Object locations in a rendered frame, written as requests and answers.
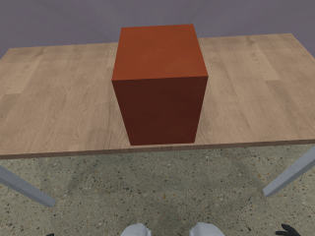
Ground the right robot hand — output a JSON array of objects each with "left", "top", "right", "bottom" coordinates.
[{"left": 275, "top": 223, "right": 300, "bottom": 236}]

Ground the table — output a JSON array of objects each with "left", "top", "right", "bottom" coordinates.
[{"left": 0, "top": 33, "right": 315, "bottom": 207}]

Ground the robot right thigh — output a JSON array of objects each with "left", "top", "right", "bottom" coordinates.
[{"left": 189, "top": 223, "right": 225, "bottom": 236}]

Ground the carton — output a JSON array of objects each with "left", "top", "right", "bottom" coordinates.
[{"left": 111, "top": 24, "right": 209, "bottom": 146}]

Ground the robot thigh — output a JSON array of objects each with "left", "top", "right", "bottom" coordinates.
[
  {"left": 189, "top": 223, "right": 225, "bottom": 236},
  {"left": 120, "top": 224, "right": 152, "bottom": 236}
]

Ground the robot left thigh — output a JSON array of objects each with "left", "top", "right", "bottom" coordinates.
[{"left": 120, "top": 224, "right": 152, "bottom": 236}]

